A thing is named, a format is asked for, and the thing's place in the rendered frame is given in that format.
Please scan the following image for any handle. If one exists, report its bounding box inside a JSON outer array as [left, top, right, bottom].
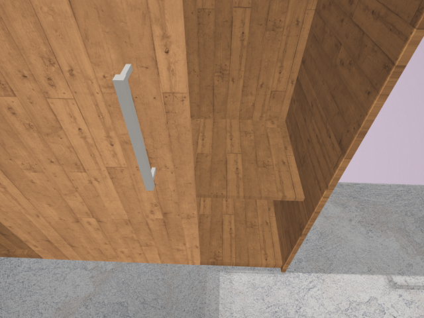
[[113, 64, 156, 191]]

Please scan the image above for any wardrobe door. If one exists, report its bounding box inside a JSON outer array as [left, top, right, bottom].
[[0, 0, 200, 265], [0, 222, 32, 250]]

